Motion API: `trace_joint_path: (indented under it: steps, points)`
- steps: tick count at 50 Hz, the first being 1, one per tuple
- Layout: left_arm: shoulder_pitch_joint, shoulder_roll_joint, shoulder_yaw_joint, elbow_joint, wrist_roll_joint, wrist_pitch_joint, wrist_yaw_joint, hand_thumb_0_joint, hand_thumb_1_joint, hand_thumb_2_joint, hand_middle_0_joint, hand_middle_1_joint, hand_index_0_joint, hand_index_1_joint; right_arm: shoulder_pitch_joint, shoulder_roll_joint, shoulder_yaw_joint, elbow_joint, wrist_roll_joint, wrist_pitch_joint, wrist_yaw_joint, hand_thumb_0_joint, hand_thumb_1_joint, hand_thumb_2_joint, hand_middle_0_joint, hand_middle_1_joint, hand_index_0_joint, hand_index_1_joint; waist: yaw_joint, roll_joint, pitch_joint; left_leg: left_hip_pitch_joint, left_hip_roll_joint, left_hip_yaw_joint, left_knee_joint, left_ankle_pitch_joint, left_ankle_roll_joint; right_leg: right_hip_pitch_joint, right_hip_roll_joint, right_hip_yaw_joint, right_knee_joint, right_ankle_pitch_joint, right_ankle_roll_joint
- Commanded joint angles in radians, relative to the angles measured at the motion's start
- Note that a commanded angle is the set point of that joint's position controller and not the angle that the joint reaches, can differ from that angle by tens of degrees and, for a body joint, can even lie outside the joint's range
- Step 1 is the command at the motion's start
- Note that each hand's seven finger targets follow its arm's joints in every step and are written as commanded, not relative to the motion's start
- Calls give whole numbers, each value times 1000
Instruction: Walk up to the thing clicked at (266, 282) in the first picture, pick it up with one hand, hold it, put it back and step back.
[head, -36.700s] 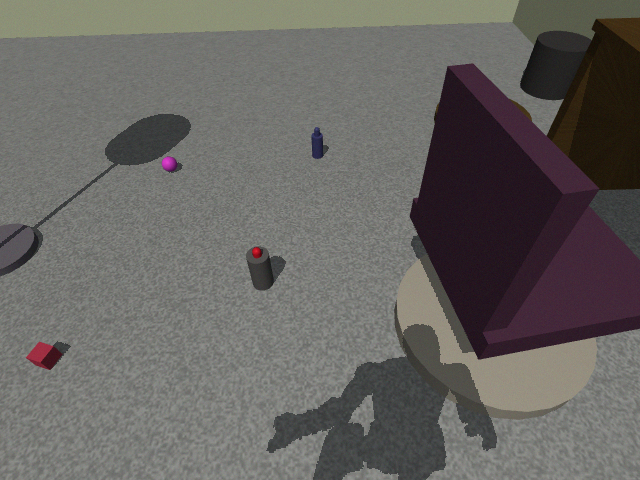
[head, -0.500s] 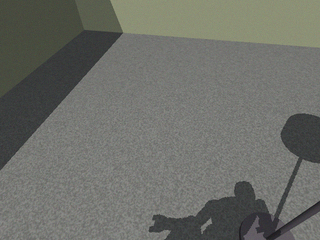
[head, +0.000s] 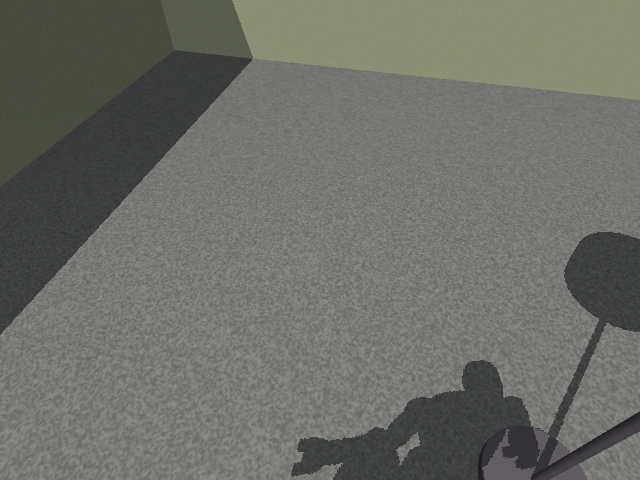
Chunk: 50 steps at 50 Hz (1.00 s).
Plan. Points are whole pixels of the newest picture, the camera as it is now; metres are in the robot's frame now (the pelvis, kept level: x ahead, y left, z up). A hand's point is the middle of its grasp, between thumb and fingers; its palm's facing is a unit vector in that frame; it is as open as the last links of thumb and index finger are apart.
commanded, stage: stand
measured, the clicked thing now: out of the picture -0.22 -1.58 -0.68
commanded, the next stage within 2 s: none
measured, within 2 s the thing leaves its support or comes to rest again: neither
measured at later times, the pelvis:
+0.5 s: pelvis +0.01 +0.01 +0.00, yaw +1 degrees
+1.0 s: pelvis +0.02 +0.00 +0.00, yaw +1 degrees
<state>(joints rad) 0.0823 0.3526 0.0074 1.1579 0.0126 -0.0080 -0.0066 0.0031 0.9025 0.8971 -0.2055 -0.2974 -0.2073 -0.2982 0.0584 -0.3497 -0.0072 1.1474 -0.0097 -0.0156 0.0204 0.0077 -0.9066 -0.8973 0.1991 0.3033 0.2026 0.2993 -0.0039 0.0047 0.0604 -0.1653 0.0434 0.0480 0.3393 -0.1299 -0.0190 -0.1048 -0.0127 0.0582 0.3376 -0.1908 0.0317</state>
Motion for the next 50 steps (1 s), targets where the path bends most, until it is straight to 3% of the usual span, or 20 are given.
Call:
trace_joint_path:
  steps: [1, 8, 16, 28, 42, 45, 50]
  points:
    - [-42, 214, 41, -54, -6, -26, 8, 0, 900, 900, -200, -300, -200, -300, -46, -225, -43, -56, -4, -17, -16, 0, -900, -900, 200, 300, 200, 300, -7, 2, -73, 56, 110, -124, -82, -91, 35, -62, -97, 68, -75, 40, -40]
    - [-29, 210, 39, -63, -6, -30, 12, 0, 900, 900, -200, -300, -200, -300, -49, -220, -47, -58, -1, -18, -17, 0, -900, -900, 200, 300, 200, 300, -6, -2, -116, 100, 104, -109, -40, 68, 38, -43, -107, 64, -72, 126, -38]
    - [-12, 210, 38, -63, -4, -22, 13, 0, 900, 900, -200, -300, -200, -300, -50, -219, -47, -59, 0, -11, -17, 0, -900, -900, 200, 300, 200, 300, -6, 5, -68, 64, 99, -124, -71, -60, 36, -70, -102, 55, -76, 30, -41]
    - [-7, 211, 37, -80, -4, -24, 15, 0, 900, 900, -200, -300, -200, -300, -35, -219, -44, -60, 2, -17, -19, 0, -900, -900, 200, 300, 200, 300, -3, -5, -116, 103, 103, -110, -37, 132, 39, -21, -114, 46, -66, 150, -39]
    - [-5, 207, 35, -82, -2, -18, 15, 0, 900, 900, -200, -300, -200, -300, -34, -223, -42, -64, 2, -14, -20, 0, -900, -900, 200, 300, 200, 300, 2, 4, -77, 71, 98, -122, -63, 18, 36, -28, -114, 40, -80, 73, -42]
    - [-10, 214, 37, -87, 0, -22, 15, 0, 900, 900, -200, -300, -200, -300, -31, -219, -41, -67, 3, -16, -19, 0, -900, -900, 200, 300, 200, 300, 0, -19, -104, 101, 101, -117, -47, 109, 37, -19, -117, 37, -71, 129, -40]
    - [-9, 214, 36, -88, -4, -22, 17, 0, 900, 900, -200, -300, -200, -300, -28, -219, -42, -66, 2, -14, -21, 0, -900, -900, 200, 300, 200, 300, -3, -11, -99, 108, 96, -108, -35, 142, 35, -24, -116, 37, -75, 155, -39]
